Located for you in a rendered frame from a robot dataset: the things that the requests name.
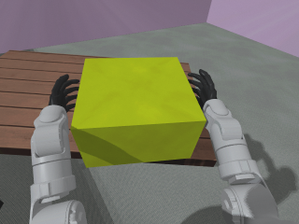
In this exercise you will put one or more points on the carton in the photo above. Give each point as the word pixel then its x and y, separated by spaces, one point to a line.
pixel 134 110

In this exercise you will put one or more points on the robot right forearm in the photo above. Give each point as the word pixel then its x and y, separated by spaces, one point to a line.
pixel 236 164

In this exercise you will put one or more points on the left robot hand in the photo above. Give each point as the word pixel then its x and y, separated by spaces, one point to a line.
pixel 59 92

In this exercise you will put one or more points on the robot left forearm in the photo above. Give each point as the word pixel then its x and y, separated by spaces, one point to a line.
pixel 50 152

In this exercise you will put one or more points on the left robot upper arm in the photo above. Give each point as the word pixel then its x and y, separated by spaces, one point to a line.
pixel 69 212

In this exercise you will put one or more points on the right robot hand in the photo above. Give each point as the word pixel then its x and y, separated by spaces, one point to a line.
pixel 206 85

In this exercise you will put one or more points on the right robot upper arm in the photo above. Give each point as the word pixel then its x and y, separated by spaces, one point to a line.
pixel 249 204

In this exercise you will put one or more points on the table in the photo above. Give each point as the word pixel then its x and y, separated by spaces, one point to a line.
pixel 26 82

